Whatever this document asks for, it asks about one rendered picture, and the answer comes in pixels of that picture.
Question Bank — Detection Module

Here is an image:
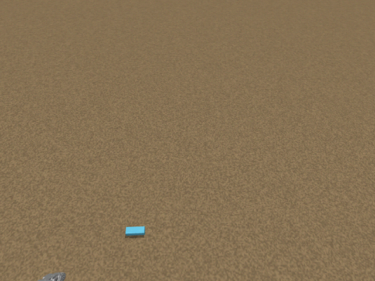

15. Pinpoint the small box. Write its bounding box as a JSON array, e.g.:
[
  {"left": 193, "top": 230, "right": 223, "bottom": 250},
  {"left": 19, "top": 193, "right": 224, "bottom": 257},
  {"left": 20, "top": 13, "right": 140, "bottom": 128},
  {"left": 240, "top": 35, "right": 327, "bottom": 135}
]
[{"left": 125, "top": 227, "right": 145, "bottom": 236}]

